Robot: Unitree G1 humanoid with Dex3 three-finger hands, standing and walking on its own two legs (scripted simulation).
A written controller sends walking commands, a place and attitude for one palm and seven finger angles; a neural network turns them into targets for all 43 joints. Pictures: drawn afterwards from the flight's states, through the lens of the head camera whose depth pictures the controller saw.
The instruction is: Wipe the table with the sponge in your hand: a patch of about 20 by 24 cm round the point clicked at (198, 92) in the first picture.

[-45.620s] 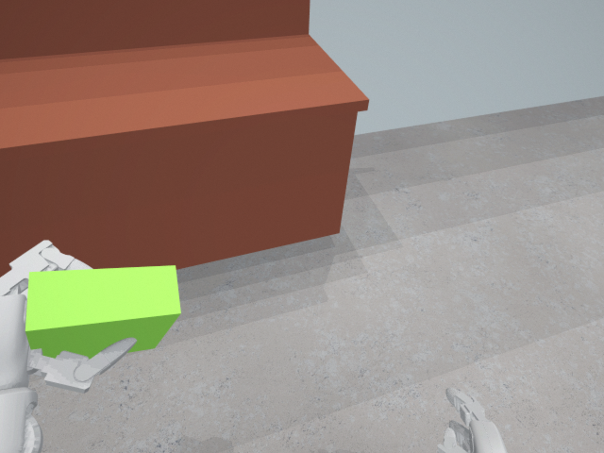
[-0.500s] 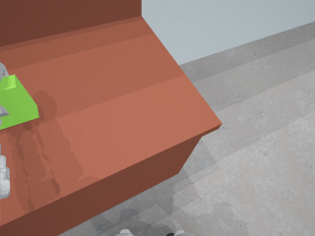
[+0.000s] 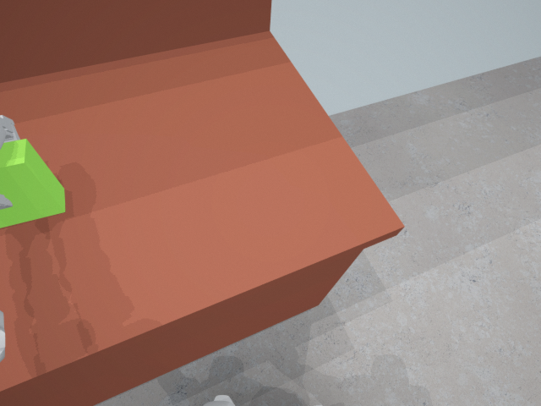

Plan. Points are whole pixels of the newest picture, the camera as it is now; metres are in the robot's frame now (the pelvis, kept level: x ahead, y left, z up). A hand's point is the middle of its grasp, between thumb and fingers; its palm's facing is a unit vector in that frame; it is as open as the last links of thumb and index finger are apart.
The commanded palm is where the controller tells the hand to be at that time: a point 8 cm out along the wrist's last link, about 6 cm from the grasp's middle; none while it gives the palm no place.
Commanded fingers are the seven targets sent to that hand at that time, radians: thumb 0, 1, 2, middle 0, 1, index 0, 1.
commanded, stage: wipe back along the first lane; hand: left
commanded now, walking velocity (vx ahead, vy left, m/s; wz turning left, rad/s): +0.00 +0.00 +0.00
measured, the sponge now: (3, 197) +0.41 +0.41 +0.01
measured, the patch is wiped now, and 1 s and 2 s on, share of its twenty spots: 1.00 1.00 1.00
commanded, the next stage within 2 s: lift the sponge slowly off the table in 1.52 s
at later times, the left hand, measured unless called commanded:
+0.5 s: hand out of the picture +0.38 +0.40 +0.06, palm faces -0.11 +0.00 -0.99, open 9.4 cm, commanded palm +0.35 +0.38 +0.10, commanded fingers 0.00 0.10 1.30 -1.20 -1.60 -1.20 -1.60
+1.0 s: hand out of the picture +0.33 +0.38 +0.06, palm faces -0.08 +0.00 -1.00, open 9.3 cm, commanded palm +0.29 +0.35 +0.09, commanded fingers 0.00 0.10 1.30 -1.20 -1.60 -1.20 -1.60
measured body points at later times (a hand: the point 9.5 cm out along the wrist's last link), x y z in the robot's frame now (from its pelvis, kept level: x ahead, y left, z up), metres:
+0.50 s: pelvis +0.00 +0.01 +0.01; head +0.06 +0.03 +0.45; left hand +0.38 +0.39 +0.12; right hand +0.06 -0.26 -0.12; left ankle -0.02 +0.08 -0.72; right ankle -0.03 -0.14 -0.71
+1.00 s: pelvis +0.00 +0.01 +0.01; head +0.04 +0.01 +0.46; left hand +0.33 +0.37 +0.12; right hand +0.14 -0.23 -0.10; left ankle -0.02 +0.08 -0.72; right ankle -0.03 -0.14 -0.71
